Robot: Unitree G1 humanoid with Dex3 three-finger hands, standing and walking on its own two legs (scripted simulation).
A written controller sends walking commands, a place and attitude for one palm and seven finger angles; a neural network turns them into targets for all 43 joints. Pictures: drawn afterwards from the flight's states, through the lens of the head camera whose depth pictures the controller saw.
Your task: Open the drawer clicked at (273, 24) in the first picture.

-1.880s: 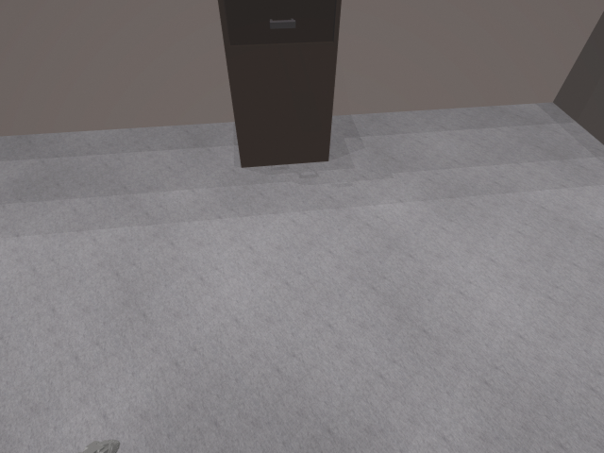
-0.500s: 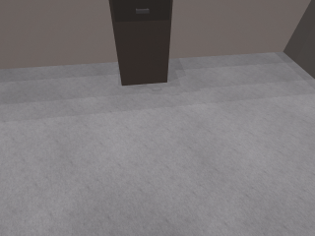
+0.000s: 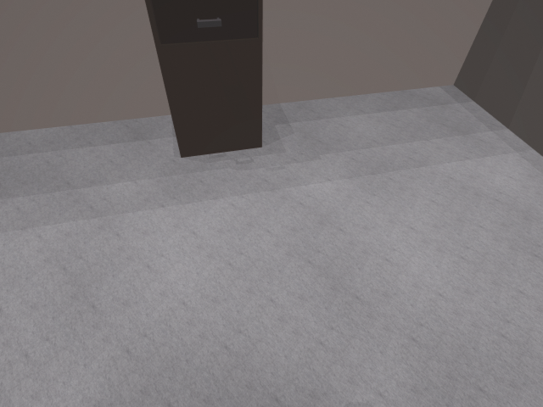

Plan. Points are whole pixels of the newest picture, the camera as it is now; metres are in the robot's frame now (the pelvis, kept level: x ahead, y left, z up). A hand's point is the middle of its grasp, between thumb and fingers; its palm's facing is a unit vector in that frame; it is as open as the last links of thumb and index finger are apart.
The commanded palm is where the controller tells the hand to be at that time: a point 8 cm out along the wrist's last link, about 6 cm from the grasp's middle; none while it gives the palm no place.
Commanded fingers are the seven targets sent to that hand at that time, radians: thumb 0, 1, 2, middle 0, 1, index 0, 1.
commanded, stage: walk to a spot facing it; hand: left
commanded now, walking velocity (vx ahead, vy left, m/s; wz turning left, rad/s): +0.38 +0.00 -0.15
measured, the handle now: (208, 21) +1.54 +0.38 -0.03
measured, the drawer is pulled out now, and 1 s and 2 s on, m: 0.00 0.00 0.00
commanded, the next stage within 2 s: turn to face it in 1.64 s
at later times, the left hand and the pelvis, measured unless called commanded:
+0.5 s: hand out of the picture +0.13 +0.20 -0.19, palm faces +0.04 -0.99 -0.13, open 7.4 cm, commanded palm none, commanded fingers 0.00 0.90 0.90 -0.20 -0.30 -0.20 -0.30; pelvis +0.21 +0.04 -0.02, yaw -4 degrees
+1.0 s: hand (225, 220) +0.56 +0.15 -0.16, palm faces -0.17 -0.97 -0.19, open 7.4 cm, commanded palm none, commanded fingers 0.00 0.90 0.90 -0.20 -0.30 -0.20 -0.30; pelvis +0.42 +0.00 +0.00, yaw -10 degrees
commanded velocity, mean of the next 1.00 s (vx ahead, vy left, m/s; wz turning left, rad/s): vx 0.38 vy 0.00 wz -0.13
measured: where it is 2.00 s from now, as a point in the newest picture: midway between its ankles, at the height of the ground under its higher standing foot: (295, 268)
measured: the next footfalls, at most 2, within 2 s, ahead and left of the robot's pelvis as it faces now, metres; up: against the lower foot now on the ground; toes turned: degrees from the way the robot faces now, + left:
left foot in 0.44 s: +0.35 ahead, +0.13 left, +0.00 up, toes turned +7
right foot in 0.96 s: +0.51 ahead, -0.13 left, +0.00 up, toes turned -18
